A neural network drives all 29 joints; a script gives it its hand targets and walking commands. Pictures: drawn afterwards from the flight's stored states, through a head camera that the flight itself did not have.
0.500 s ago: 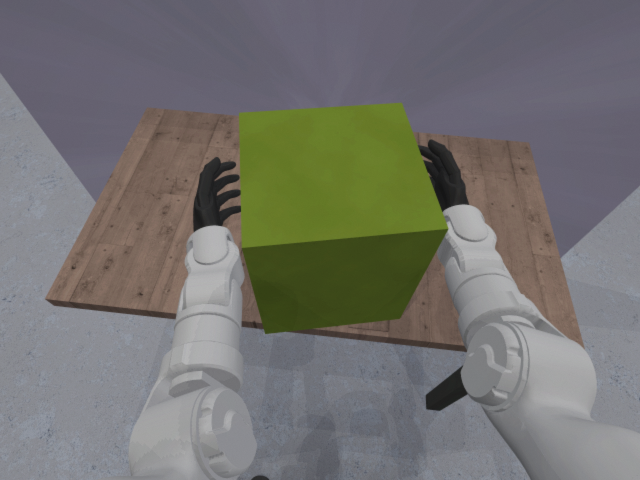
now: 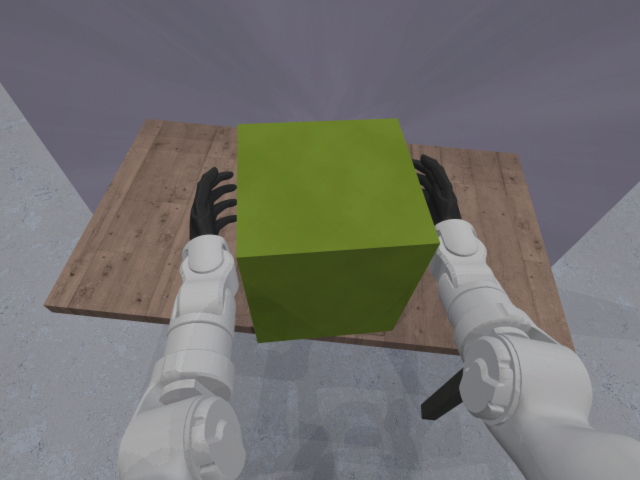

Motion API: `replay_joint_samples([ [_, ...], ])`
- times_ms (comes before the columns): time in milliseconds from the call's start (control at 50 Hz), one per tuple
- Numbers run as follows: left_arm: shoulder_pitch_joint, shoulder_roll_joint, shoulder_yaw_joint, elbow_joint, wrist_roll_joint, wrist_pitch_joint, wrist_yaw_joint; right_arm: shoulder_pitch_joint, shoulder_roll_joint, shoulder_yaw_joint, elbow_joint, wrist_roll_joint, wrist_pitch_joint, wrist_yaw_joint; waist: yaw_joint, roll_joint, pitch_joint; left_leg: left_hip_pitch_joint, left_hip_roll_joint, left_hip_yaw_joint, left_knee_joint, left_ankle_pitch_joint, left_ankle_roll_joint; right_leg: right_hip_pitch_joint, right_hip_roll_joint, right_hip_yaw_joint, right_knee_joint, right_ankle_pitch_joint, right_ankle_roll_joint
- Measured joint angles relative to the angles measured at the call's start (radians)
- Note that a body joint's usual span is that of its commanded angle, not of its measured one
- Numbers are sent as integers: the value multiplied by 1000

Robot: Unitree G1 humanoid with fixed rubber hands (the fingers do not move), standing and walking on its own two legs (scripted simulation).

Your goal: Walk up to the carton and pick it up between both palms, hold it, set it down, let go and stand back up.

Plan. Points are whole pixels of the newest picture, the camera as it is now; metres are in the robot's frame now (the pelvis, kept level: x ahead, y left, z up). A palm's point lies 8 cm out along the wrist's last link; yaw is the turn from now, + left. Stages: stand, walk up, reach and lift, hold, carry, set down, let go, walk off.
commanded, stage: reach and lift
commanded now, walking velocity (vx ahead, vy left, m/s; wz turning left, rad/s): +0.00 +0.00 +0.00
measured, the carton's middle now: (323, 238) +0.44 +0.03 +0.01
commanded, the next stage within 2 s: none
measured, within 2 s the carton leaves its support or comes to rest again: leaves its support in 0.06 s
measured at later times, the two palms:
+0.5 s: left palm (183, 218) +0.37 +0.19 +0.12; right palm (449, 217) +0.41 -0.11 +0.12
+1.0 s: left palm (174, 189) +0.38 +0.19 +0.16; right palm (461, 219) +0.38 -0.11 +0.14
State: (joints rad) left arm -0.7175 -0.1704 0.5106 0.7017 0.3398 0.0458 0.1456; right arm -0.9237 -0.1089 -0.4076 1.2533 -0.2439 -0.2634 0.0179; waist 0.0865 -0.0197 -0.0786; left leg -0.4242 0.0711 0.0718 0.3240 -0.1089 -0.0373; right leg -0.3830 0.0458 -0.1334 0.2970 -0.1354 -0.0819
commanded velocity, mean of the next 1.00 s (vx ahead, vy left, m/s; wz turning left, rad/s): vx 0.00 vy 0.00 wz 0.00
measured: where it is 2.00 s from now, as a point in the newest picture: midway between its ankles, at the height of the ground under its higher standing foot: outside the picture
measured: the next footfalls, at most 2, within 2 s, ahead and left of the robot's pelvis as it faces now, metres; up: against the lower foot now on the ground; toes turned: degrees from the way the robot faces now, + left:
none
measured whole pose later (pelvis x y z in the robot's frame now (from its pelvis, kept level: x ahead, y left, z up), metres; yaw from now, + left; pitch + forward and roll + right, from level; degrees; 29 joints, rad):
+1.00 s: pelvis -0.02 +0.03 +0.00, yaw +1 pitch -2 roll +0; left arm -0.78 -0.07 0.36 0.55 0.32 0.45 0.10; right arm -0.83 -0.03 -0.35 1.00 -0.08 0.04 -0.03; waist -0.03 -0.08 -0.02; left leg -0.18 0.02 0.07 0.32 -0.11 0.01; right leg -0.13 0.00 -0.13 0.29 -0.14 -0.04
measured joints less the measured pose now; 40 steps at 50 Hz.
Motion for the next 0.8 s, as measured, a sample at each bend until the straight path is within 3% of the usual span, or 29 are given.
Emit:
replay_joint_samples([
  [100, -2, 18, -35, -11, -34, 16, 6, 3, 4, 10, -12, 28, 2, -3, -9, -3, -18, -18, -1, -8, 16, 0, 3, -11, -1, -7, 7, 2, 0],
  [280, -35, 34, -50, -15, -27, 90, 2, 11, 12, 10, -56, 49, 69, -8, -17, -16, -15, 43, -5, -8, 0, 8, 5, 46, -5, -7, 1, 6, 2],
  [600, -28, 65, -72, -96, -20, 248, -53, 76, 80, 0, -183, 77, 205, -34, -46, -38, 54, 187, -26, -16, -10, 10, 21, 193, -23, -13, -3, 2, 18],
  [800, -56, 91, -118, -116, -22, 336, -48, 84, 89, 6, -227, 99, 270, -41, -82, -54, 63, 223, -41, -14, -10, 9, 38, 230, -37, -8, -4, 5, 34],
])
